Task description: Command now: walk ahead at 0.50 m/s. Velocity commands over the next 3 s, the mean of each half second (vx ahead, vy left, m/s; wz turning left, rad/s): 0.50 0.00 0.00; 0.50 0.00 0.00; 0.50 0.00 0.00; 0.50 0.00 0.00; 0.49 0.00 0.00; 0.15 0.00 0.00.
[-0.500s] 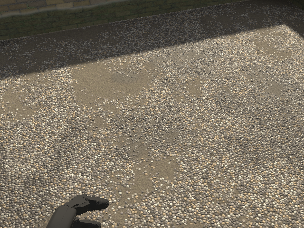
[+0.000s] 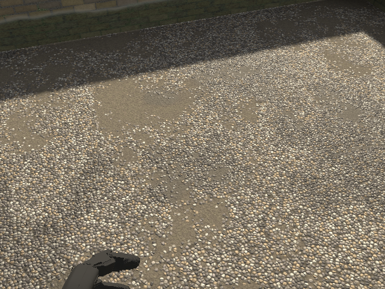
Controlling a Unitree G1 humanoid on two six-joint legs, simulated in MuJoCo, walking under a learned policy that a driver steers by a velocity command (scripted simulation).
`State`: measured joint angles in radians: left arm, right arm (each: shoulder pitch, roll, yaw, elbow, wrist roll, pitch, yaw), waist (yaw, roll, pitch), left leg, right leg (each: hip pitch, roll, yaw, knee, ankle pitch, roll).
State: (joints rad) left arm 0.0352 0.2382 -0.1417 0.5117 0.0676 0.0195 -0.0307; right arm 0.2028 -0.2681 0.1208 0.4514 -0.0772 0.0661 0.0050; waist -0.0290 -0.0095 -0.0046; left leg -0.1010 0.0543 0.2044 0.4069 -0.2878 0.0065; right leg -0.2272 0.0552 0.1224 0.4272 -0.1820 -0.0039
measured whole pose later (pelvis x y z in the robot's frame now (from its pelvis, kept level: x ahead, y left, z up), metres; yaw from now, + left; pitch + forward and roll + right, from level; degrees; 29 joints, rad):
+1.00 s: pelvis +0.00 +0.01 +0.00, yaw +1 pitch -1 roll +0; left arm 0.05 0.23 -0.15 0.52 0.07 0.02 -0.02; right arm 0.20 -0.26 0.12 0.47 -0.08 0.07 0.01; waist -0.03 -0.01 -0.01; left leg -0.09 0.03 0.17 0.37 -0.26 0.02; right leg -0.21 0.03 0.12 0.38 -0.16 0.01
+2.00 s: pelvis -0.01 +0.01 +0.00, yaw +2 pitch -1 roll +0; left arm 0.07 0.23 -0.15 0.51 0.07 0.02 -0.01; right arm 0.20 -0.26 0.13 0.49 -0.08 0.07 0.02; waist -0.03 -0.01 -0.01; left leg -0.09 0.01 0.13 0.34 -0.24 0.03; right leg -0.20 0.02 0.11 0.36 -0.14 0.02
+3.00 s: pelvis +0.01 +0.01 +0.01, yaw +3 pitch +0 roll +0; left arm 0.25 0.24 -0.08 0.68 0.03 0.06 0.01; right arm 0.35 -0.25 0.07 0.68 -0.04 0.12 0.00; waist -0.03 -0.02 -0.02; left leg -0.02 -0.01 0.09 0.21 -0.20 0.03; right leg -0.15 0.01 0.11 0.29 -0.13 0.02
